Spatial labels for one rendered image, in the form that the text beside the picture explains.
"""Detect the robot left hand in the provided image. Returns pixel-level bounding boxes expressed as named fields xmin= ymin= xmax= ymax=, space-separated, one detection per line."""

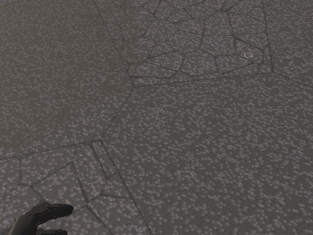
xmin=8 ymin=202 xmax=73 ymax=235

